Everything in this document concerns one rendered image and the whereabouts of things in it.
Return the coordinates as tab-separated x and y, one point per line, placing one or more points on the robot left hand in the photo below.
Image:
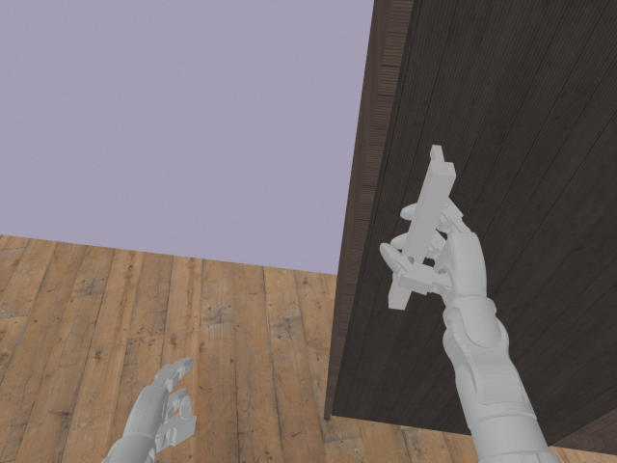
152	413

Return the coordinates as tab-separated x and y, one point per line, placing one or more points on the left robot forearm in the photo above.
133	448

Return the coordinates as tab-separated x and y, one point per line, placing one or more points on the robot right hand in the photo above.
460	256

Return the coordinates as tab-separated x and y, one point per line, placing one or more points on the handle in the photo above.
434	193

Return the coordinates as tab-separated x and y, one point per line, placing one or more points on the wardrobe door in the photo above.
603	427
522	97

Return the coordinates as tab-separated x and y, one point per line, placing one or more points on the right robot forearm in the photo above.
498	412

